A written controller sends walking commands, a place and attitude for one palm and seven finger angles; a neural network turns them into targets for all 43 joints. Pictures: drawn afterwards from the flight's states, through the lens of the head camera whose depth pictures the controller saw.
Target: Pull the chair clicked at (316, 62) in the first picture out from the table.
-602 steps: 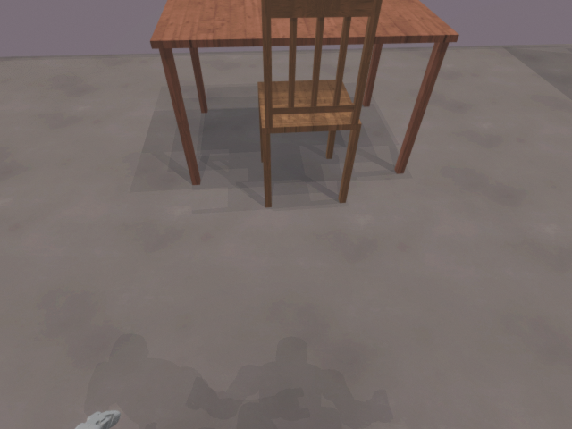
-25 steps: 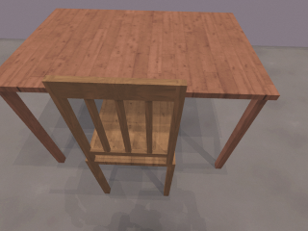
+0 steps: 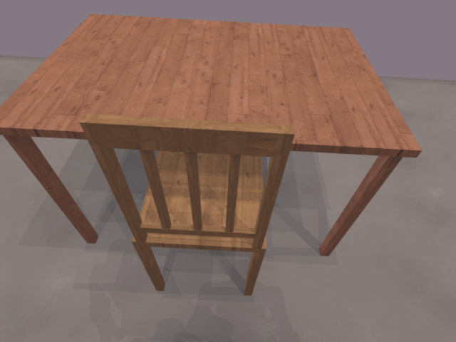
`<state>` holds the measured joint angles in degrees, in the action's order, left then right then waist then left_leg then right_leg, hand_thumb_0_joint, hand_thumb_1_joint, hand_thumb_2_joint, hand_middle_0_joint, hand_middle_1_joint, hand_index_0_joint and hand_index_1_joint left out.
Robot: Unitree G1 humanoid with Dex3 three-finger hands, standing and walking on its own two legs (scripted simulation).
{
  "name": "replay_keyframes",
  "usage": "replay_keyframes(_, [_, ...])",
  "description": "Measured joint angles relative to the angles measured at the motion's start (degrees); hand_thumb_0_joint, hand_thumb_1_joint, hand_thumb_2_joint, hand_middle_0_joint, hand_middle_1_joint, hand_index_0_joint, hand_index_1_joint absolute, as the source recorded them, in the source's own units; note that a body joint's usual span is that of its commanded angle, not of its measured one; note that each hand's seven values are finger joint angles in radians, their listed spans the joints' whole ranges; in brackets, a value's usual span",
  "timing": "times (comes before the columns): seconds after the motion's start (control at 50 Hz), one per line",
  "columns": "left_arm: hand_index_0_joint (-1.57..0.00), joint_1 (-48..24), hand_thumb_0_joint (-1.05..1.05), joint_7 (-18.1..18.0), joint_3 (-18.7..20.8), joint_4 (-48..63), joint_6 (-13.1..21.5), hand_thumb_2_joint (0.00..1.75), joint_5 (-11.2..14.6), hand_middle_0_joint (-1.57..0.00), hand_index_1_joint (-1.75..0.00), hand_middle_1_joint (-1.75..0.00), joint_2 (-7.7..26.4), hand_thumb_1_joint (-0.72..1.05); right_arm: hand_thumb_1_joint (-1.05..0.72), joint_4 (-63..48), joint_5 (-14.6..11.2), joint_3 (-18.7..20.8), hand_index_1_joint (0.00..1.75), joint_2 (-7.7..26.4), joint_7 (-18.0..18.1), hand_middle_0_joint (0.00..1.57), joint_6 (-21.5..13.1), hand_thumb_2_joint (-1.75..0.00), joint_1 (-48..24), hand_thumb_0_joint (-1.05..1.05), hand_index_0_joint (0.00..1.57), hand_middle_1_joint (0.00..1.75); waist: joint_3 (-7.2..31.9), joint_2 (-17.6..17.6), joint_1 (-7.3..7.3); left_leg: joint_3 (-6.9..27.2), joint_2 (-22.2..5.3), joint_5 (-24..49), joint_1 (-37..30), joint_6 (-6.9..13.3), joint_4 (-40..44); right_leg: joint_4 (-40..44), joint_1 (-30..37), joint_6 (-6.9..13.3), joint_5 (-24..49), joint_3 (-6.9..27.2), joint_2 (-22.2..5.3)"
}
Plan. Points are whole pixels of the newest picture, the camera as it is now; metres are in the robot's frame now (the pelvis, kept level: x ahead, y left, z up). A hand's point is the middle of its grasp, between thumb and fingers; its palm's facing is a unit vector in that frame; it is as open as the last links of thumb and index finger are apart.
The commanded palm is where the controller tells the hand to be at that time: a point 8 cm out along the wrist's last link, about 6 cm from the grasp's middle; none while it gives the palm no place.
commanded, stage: come to a stop and stand still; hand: left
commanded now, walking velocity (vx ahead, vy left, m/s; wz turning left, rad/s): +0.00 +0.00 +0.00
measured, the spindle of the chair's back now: (195, 195) +0.44 +0.11 -0.07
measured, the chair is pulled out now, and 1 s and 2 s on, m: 0.00 0.00 0.00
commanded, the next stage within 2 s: look again from close up in 0.08 s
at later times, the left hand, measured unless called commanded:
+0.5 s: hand out of the picture -0.02 +0.18 -0.18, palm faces +0.03 -0.98 -0.19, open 7.3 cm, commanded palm none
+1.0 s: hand out of the picture -0.01 +0.15 -0.18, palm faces +0.04 -0.98 -0.19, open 7.3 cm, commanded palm none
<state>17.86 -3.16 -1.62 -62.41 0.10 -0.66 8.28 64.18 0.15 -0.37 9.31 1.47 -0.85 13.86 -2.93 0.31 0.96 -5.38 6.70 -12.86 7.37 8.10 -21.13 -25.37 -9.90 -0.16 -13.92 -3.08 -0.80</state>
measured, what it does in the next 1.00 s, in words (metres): stands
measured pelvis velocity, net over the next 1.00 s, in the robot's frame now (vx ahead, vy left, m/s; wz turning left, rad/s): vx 0.01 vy -0.01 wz -0.01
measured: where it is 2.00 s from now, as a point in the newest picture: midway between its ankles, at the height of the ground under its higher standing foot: outside the picture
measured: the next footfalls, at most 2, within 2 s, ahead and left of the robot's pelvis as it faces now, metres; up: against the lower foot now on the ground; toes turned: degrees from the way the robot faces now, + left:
none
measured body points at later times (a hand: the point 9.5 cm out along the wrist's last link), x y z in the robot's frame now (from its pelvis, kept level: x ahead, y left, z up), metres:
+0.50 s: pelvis +0.00 +0.01 +0.00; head +0.02 +0.02 +0.45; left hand -0.02 +0.23 -0.16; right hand -0.01 -0.20 -0.16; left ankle -0.01 +0.02 -0.74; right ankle +0.00 -0.12 -0.74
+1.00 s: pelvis +0.01 -0.01 +0.00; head +0.03 -0.01 +0.45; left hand -0.01 +0.20 -0.16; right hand +0.00 -0.22 -0.16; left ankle -0.01 +0.02 -0.74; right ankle +0.00 -0.12 -0.74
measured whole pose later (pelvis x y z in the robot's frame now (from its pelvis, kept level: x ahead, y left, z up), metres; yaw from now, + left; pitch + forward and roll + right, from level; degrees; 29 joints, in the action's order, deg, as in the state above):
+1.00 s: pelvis +0.01 -0.01 +0.00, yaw -1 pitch -1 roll +0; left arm 18.3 -3.6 -0.6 -63.0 0.0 -0.6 6.7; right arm 65.7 -0.1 -0.2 7.5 2.1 -1.1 16.0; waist -2.6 -0.3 0.7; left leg -5.7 6.4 -13.5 7.0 7.2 -20.8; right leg -25.9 -10.1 0.5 -14.9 -2.6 -0.4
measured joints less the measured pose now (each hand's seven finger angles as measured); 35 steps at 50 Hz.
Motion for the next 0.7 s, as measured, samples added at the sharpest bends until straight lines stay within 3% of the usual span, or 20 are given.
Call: replay_keyframes(0.7, [-0.20,0.5,0.00,-0.6,1.2,-0.5,-0.7,0.90,0.0,-0.20,-0.30,-0.30,-1.0,0.91,-0.91,1.3,-0.3,0.5,0.30,-2.2,0.7,0.20,-0.2,-0.90,2.4,0.00,0.20,0.30,-0.1,-0.2,-0.12,-0.8,1.2,0.0,-0.5,0.2,1.4,-1.6,-1.1,-0.9,-1.3,1.1,-1.1])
